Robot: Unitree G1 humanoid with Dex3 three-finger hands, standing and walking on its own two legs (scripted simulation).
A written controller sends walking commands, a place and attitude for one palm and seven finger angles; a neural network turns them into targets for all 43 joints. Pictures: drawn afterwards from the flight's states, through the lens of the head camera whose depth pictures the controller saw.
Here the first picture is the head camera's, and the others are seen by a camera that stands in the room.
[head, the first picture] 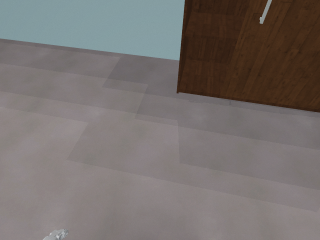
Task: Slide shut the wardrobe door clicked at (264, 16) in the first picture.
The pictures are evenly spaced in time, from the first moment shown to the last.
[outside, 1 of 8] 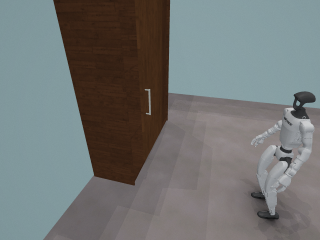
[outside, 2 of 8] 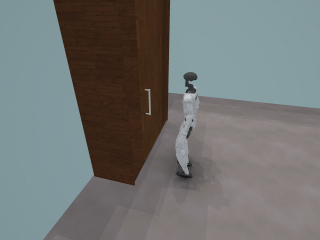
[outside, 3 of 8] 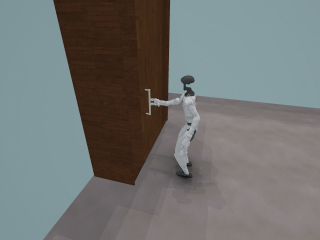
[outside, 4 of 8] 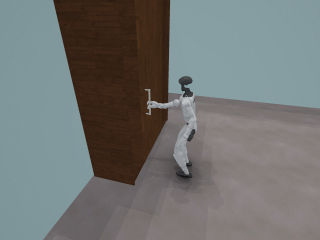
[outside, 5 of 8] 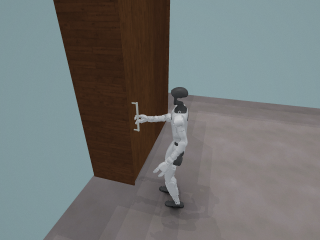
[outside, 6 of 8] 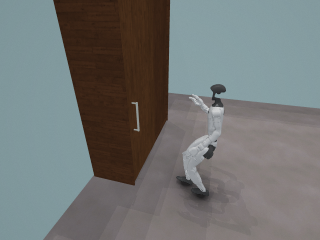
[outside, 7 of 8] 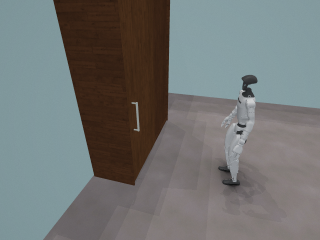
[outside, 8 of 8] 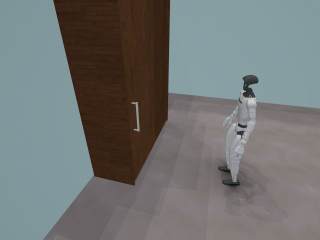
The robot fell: no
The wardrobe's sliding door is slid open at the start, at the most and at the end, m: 0.38 0.38 0.00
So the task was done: yes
